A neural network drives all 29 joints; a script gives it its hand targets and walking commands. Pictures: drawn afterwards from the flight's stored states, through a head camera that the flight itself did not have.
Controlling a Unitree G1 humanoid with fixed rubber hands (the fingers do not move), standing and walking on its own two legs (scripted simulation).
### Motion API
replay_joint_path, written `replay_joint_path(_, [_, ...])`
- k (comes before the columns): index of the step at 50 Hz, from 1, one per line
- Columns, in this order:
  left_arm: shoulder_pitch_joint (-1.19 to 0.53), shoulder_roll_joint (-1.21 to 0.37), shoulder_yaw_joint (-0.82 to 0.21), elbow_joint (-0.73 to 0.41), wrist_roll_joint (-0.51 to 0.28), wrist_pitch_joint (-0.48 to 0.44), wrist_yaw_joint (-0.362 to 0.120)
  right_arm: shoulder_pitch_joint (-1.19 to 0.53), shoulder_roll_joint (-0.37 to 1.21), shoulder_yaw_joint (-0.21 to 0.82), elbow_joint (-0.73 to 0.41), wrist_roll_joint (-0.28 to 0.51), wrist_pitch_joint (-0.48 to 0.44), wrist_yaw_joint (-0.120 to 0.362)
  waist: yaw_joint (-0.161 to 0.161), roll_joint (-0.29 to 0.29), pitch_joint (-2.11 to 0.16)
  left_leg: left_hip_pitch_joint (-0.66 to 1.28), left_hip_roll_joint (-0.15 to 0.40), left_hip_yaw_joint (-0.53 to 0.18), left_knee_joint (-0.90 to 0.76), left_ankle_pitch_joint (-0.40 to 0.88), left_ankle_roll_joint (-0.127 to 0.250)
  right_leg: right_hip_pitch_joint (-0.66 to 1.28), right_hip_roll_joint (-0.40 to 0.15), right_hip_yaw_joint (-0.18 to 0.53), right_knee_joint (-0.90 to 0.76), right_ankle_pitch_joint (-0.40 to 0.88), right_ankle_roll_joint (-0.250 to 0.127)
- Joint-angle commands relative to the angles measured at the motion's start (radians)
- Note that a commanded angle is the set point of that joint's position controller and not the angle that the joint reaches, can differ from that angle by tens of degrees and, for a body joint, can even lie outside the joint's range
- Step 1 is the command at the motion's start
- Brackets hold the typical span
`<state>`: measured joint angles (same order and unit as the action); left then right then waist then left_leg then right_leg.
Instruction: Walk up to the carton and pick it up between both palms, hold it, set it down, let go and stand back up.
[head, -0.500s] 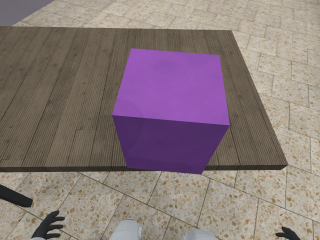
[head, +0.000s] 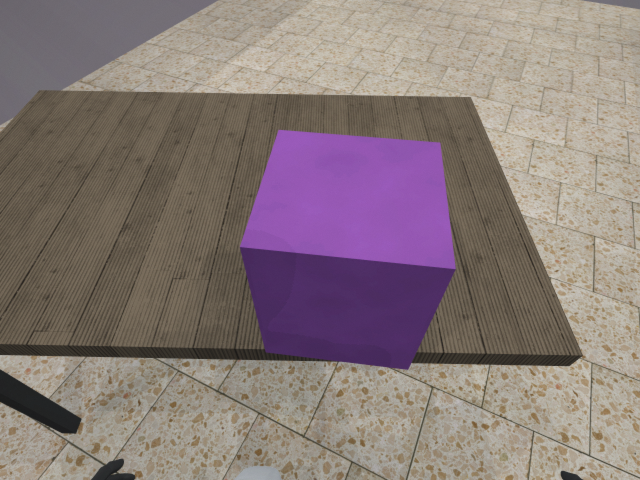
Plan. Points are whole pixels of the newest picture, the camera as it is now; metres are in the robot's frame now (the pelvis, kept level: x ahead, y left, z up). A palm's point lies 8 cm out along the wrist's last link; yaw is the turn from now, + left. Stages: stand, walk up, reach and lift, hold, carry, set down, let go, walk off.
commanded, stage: walk up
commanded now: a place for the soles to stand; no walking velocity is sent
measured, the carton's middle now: (346, 255) +0.39 -0.01 +0.05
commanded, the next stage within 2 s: reach and lift in 0.68 s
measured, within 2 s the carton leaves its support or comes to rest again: neither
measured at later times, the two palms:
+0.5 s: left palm out of the picture +0.11 +0.32 -0.11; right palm out of the picture +0.11 -0.31 -0.09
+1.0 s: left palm (148, 416) +0.20 +0.25 -0.08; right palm out of the picture +0.14 -0.29 -0.08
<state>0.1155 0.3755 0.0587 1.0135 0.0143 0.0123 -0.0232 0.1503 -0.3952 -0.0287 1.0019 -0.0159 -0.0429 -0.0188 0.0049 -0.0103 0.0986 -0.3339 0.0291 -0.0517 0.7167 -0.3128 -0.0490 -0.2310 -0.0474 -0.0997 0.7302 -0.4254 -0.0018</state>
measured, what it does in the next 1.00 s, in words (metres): stands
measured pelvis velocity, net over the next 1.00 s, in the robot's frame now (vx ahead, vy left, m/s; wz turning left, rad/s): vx -0.01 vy -0.01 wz -0.05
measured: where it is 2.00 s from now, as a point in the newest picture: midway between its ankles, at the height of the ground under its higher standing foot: outside the picture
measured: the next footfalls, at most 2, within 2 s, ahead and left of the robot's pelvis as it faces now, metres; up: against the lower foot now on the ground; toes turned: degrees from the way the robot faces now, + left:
none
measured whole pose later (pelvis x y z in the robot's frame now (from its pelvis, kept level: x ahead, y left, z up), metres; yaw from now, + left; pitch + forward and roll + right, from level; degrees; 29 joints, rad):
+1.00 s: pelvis -0.01 -0.01 +0.00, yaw -3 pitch -5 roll +0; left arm 0.01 0.32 0.13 0.43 0.08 0.39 -0.01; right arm -0.03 -0.28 -0.06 0.98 -0.03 -0.25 0.02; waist 0.01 -0.08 0.22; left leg -0.32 0.08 -0.02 0.69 -0.29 -0.07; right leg -0.24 0.00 -0.06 0.71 -0.38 -0.01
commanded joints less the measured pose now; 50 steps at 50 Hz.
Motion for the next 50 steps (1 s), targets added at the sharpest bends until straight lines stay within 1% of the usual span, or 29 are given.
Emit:
replay_joint_path(1, [-0.074, 0.235, 0.045, -0.087, -0.004, -0.018, 0.008, -0.047, -0.208, -0.032, -0.046, 0.009, -0.017, -0.013, 0.004, -0.051, -0.043, 0.024, 0.032, -0.047, -0.156, 0.186, 0.109, -0.049, -0.099, 0.148, -0.249, 0.084, -0.072])
replay_joint_path(2, [-0.081, 0.232, 0.035, -0.080, -0.010, -0.015, 0.009, -0.038, -0.224, -0.033, -0.052, 0.004, -0.019, -0.010, 0.014, -0.005, -0.050, 0.016, 0.024, -0.077, -0.166, 0.133, 0.124, -0.036, -0.088, 0.140, -0.232, 0.085, -0.063])
replay_joint_path(3, [-0.045, 0.237, 0.043, -0.071, -0.008, -0.022, 0.009, -0.027, -0.229, -0.032, -0.050, 0.006, -0.016, -0.010, 0.011, 0.029, -0.084, 0.045, 0.031, -0.033, -0.150, 0.212, 0.112, -0.004, -0.114, 0.136, -0.256, 0.101, -0.069])
replay_joint_path(5, [-0.031, 0.235, 0.044, -0.069, -0.006, -0.020, 0.010, -0.034, -0.224, -0.040, -0.046, 0.007, -0.011, -0.013, 0.015, 0.019, -0.119, 0.057, 0.056, -0.054, -0.134, 0.322, 0.108, 0.031, -0.099, 0.130, -0.268, 0.165, -0.064])
replay_joint_path(6, [-0.039, 0.246, 0.044, -0.063, -0.007, -0.020, 0.012, -0.044, -0.223, -0.035, -0.044, 0.013, -0.010, -0.010, 0.012, -0.037, -0.101, 0.054, 0.039, -0.022, -0.115, 0.328, 0.108, 0.023, -0.108, 0.123, -0.288, 0.174, -0.068])
replay_joint_path(9, [-0.066, 0.240, 0.044, -0.078, -0.012, -0.018, 0.015, -0.005, -0.210, -0.036, -0.035, 0.009, -0.011, -0.016, -0.001, -0.023, -0.137, 0.082, 0.034, 0.011, -0.098, 0.419, 0.083, 0.048, -0.115, 0.101, -0.230, 0.273, -0.073])
replay_joint_path(11, [-0.096, 0.243, 0.037, -0.092, -0.002, -0.012, 0.019, 0.031, -0.232, -0.043, -0.023, 0.006, -0.012, -0.018, -0.029, -0.010, -0.127, 0.104, 0.055, -0.063, -0.127, 0.438, 0.116, 0.030, -0.093, 0.077, -0.194, 0.274, -0.058])
replay_joint_path(14, [-0.048, 0.226, 0.034, -0.078, -0.016, -0.003, 0.014, -0.015, -0.263, -0.044, -0.028, -0.002, -0.007, -0.023, 0.012, 0.135, -0.125, 0.031, 0.112, -0.168, -0.213, 0.351, 0.159, 0.056, -0.035, 0.092, -0.128, 0.223, -0.035])
replay_joint_path(16, [-0.065, 0.206, 0.028, -0.088, -0.016, 0.000, 0.011, -0.006, -0.267, -0.043, -0.032, 0.006, -0.019, -0.024, -0.002, 0.122, -0.136, 0.020, 0.137, -0.219, -0.242, 0.362, 0.190, 0.076, -0.029, 0.093, -0.111, 0.195, -0.031])
replay_joint_path(17, [-0.052, 0.221, 0.044, -0.080, -0.010, -0.004, 0.012, -0.015, -0.260, -0.045, -0.039, 0.002, -0.015, -0.023, 0.014, 0.099, -0.173, 0.032, 0.133, -0.231, -0.225, 0.376, 0.177, 0.107, -0.044, 0.089, -0.128, 0.191, -0.039])
replay_joint_path(21, [-0.038, 0.240, 0.035, -0.073, -0.013, -0.018, 0.016, -0.064, -0.198, -0.029, -0.049, 0.017, -0.014, -0.020, 0.022, 0.044, -0.152, 0.037, 0.044, -0.045, -0.112, 0.412, 0.114, 0.128, -0.117, 0.121, -0.223, 0.282, -0.060])
replay_joint_path(22, [-0.039, 0.243, 0.042, -0.065, -0.009, -0.018, 0.016, -0.067, -0.210, -0.028, -0.050, 0.013, -0.011, -0.017, 0.002, 0.063, -0.167, 0.062, 0.033, -0.033, -0.107, 0.404, 0.107, 0.110, -0.134, 0.131, -0.225, 0.323, -0.077])
replay_joint_path(25, [-0.078, 0.246, 0.047, -0.090, -0.009, -0.011, 0.012, -0.027, -0.220, -0.034, -0.051, 0.007, -0.005, -0.018, -0.006, 0.009, -0.159, 0.088, 0.036, 0.000, -0.096, 0.399, 0.112, 0.076, -0.133, 0.081, -0.223, 0.267, -0.085])
replay_joint_path(26, [-0.067, 0.218, 0.036, -0.069, -0.008, -0.008, 0.012, -0.036, -0.226, -0.045, -0.044, 0.001, -0.003, -0.019, -0.005, 0.044, -0.152, 0.116, 0.042, -0.026, -0.113, 0.367, 0.120, 0.034, -0.113, 0.082, -0.239, 0.222, -0.077])
replay_joint_path(27, [-0.072, 0.245, 0.042, -0.070, -0.008, -0.008, 0.013, -0.030, -0.206, -0.033, -0.048, 0.009, -0.002, -0.017, -0.003, 0.000, -0.122, 0.093, 0.052, -0.070, -0.139, 0.315, 0.124, 0.043, -0.099, 0.095, -0.248, 0.190, -0.058])
replay_joint_path(29, [-0.086, 0.205, 0.040, -0.064, -0.013, -0.006, 0.011, -0.069, -0.210, -0.027, -0.047, 0.008, -0.005, -0.017, 0.014, 0.012, -0.055, 0.062, 0.066, -0.121, -0.176, 0.320, 0.134, 0.009, -0.091, 0.084, -0.246, 0.152, -0.057])
replay_joint_path(30, [-0.095, 0.213, 0.037, -0.069, -0.009, -0.009, 0.009, -0.061, -0.212, -0.029, -0.051, 0.002, -0.006, -0.018, 0.006, -0.050, -0.069, 0.048, 0.077, -0.145, -0.184, 0.344, 0.145, 0.043, -0.089, 0.095, -0.246, 0.218, -0.054])
replay_joint_path(31, [-0.063, 0.233, 0.040, -0.065, -0.007, -0.005, 0.012, -0.044, -0.244, -0.028, -0.043, 0.004, -0.003, -0.019, 0.007, 0.013, -0.027, 0.009, 0.087, -0.145, -0.209, 0.287, 0.143, 0.038, -0.076, 0.082, -0.252, 0.189, -0.044])
replay_joint_path(32, [-0.070, 0.222, 0.053, -0.051, -0.006, -0.007, 0.013, -0.036, -0.236, -0.031, -0.049, 0.003, -0.001, -0.020, 0.015, -0.044, -0.019, -0.005, 0.065, -0.122, -0.186, 0.312, 0.128, 0.046, -0.076, 0.084, -0.268, 0.162, -0.056])
replay_joint_path(34, [-0.080, 0.231, 0.049, -0.058, -0.002, -0.007, 0.006, -0.043, -0.238, -0.032, -0.027, -0.001, 0.006, -0.020, -0.001, 0.033, -0.008, 0.037, 0.044, -0.056, -0.211, 0.269, 0.109, 0.022, -0.079, 0.088, -0.281, 0.077, -0.054])
replay_joint_path(35, [-0.417, 0.232, 0.010, -0.409, -0.003, 0.194, 0.042, -0.394, -0.090, -0.188, 0.059, -0.141, -0.179, 0.026, -0.051, 0.097, -0.073, 0.053, 0.002, 0.115, -0.149, 0.007, -0.031, -0.277, 0.048, -0.017, -0.160, 0.071, -0.021])
replay_joint_path(36, [-0.346, 0.197, 0.014, -0.494, -0.006, 0.295, 0.050, -0.356, -0.143, -0.200, 0.085, -0.141, -0.194, 0.058, -0.077, 0.064, -0.043, 0.059, 0.018, 0.097, -0.104, 0.020, -0.030, -0.243, 0.046, -0.015, -0.124, 0.111, -0.018])
replay_joint_path(38, [-0.308, 0.170, 0.000, -0.524, -0.012, 0.348, 0.057, -0.326, -0.154, -0.195, 0.043, -0.123, -0.186, 0.075, -0.083, 0.026, -0.070, 0.071, 0.023, 0.098, -0.094, 0.021, 0.001, -0.204, 0.046, -0.013, -0.126, 0.132, -0.028])
replay_joint_path(40, [-0.253, 0.139, 0.027, -0.597, 0.019, 0.380, 0.054, -0.287, -0.125, -0.170, 0.015, -0.092, -0.190, 0.075, -0.063, -0.014, -0.167, 0.095, 0.000, 0.098, -0.079, 0.082, 0.008, -0.116, 0.051, 0.007, -0.135, 0.195, -0.028])
replay_joint_path(44, [-0.043, 0.129, 0.114, -0.645, 0.064, 0.400, 0.028, -0.132, -0.129, -0.102, -0.034, -0.031, -0.224, 0.052, 0.021, -0.047, -0.323, 0.248, -0.023, 0.099, -0.062, 0.354, -0.003, 0.000, 0.042, 0.036, -0.143, 0.593, 0.012])
replay_joint_path(46, [0.072, 0.163, 0.154, -0.668, 0.081, 0.381, 0.010, -0.076, -0.108, -0.055, -0.086, 0.018, -0.232, 0.018, 0.051, -0.073, -0.401, 0.256, -0.045, 0.115, -0.100, 0.437, 0.010, 0.208, 0.047, 0.066, -0.144, 0.843, 0.044])
replay_joint_path(47, [0.086, 0.175, 0.209, -0.682, 0.091, 0.379, 0.009, -0.113, -0.109, -0.044, -0.137, 0.020, -0.239, 0.008, 0.091, -0.061, -0.376, 0.220, -0.054, 0.125, -0.135, 0.431, 0.017, 0.269, 0.039, 0.074, -0.166, 0.879, 0.057])
replay_joint_path(49, [0.074, 0.176, 0.209, -0.682, 0.080, 0.372, -0.003, -0.130, -0.091, -0.033, -0.193, 0.014, -0.242, -0.010, 0.065, -0.069, -0.273, 0.187, -0.068, 0.134, -0.197, 0.367, 0.027, 0.278, 0.028, 0.077, -0.205, 0.866, 0.066])
replay_joint_path(50, [0.095, 0.178, 0.237, -0.654, 0.086, 0.372, -0.009, -0.116, -0.072, -0.022, -0.225, 0.014, -0.239, -0.016, 0.095, -0.082, -0.215, 0.163, -0.068, 0.147, -0.216, 0.331, 0.036, 0.267, 0.022, 0.077, -0.220, 0.838, 0.080])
